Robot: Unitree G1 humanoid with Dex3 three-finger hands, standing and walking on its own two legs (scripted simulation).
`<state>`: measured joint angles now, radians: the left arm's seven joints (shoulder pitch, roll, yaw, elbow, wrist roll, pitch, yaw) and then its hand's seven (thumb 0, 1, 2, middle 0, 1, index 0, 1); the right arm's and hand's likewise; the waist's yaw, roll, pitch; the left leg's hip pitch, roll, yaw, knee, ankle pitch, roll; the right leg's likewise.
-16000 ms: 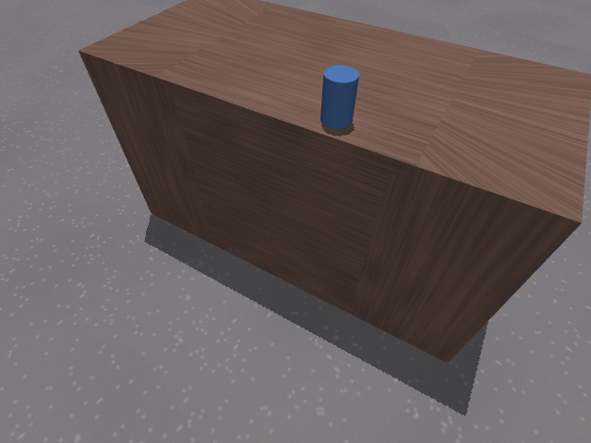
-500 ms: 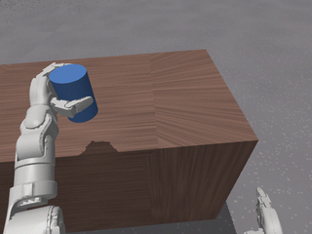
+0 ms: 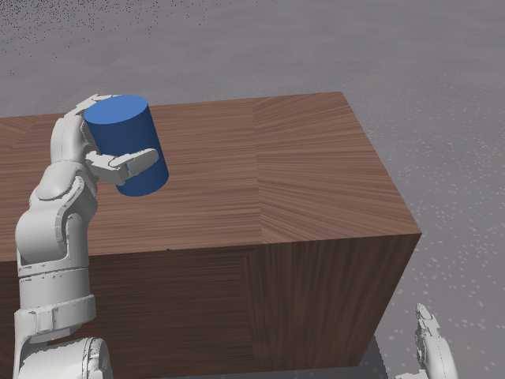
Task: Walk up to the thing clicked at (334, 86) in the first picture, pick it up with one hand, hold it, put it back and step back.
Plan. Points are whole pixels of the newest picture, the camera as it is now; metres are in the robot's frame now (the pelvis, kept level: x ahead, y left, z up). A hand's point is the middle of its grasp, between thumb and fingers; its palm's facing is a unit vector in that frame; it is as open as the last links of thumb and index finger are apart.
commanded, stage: lift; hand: left
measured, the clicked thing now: (130, 147) +0.36 +0.17 +0.25
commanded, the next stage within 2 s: hold in 0.20 s
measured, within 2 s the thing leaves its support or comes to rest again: neither
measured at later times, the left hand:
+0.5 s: hand (118, 135) +0.34 +0.18 +0.28, palm faces +0.15 -0.99 +0.01, open 11.2 cm
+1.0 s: hand (114, 129) +0.33 +0.17 +0.29, palm faces +0.14 -0.99 +0.01, open 11.2 cm
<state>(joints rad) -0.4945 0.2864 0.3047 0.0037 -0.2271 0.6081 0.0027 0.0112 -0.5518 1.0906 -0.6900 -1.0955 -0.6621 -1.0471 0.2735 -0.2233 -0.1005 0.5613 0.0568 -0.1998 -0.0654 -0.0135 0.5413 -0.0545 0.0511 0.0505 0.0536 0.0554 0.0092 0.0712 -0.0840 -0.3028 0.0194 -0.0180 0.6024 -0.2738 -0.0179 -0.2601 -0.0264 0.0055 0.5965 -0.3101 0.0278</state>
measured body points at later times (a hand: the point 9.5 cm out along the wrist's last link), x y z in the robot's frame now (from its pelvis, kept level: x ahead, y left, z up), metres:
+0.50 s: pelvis +0.00 +0.00 +0.00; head -0.05 -0.03 +0.45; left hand +0.33 +0.23 +0.28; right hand +0.18 -0.26 -0.07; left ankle +0.03 +0.13 -0.73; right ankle +0.01 -0.14 -0.73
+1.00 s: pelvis +0.00 +0.00 +0.00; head -0.05 -0.03 +0.44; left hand +0.31 +0.22 +0.29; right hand +0.18 -0.26 -0.07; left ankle +0.03 +0.13 -0.73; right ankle +0.01 -0.14 -0.73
